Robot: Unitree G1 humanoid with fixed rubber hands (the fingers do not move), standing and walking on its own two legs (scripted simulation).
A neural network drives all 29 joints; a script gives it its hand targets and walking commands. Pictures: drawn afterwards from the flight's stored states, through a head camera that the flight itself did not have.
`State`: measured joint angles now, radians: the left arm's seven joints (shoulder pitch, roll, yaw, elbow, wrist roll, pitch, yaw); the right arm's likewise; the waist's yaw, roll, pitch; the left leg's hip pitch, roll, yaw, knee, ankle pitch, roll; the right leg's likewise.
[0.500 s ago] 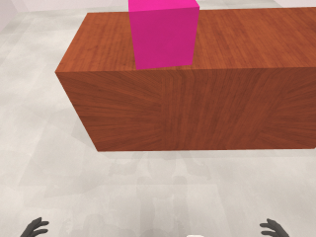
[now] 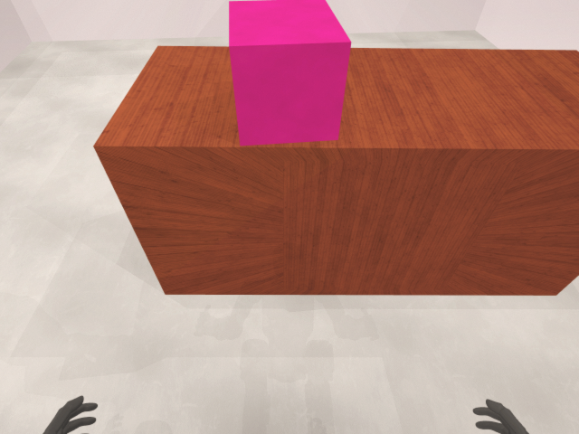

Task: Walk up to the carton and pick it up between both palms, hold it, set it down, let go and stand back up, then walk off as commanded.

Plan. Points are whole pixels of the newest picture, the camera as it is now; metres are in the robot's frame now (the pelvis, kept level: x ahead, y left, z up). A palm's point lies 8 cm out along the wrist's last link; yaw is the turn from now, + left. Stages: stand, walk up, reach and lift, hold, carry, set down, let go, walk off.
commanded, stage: walk off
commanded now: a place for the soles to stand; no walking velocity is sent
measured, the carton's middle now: (283, 70) +0.92 +0.04 +0.08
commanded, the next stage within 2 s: stand in 0.18 s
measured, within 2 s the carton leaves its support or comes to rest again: neither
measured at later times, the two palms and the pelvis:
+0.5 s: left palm out of the picture +0.12 +0.31 -0.05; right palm out of the picture +0.11 -0.31 -0.08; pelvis -0.01 -0.01 +0.00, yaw +0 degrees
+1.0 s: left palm out of the picture +0.09 +0.31 -0.06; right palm out of the picture +0.10 -0.31 -0.08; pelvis -0.02 -0.01 +0.00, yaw +0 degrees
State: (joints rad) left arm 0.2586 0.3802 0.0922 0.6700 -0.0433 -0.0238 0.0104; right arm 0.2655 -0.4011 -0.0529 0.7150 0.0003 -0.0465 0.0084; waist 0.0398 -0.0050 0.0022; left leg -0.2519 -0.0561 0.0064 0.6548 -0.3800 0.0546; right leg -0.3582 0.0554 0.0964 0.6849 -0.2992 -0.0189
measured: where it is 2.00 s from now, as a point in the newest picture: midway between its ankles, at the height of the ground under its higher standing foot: outside the picture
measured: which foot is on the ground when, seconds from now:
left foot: down 0.00-1.00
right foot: down 0.00-1.00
